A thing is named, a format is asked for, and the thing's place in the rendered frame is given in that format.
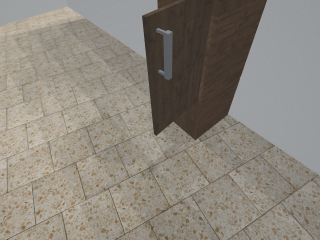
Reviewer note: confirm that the handle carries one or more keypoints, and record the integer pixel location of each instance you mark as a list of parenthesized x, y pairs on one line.
[(168, 53)]

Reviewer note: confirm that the cupboard door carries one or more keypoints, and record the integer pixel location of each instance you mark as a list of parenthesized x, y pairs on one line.
[(189, 21)]

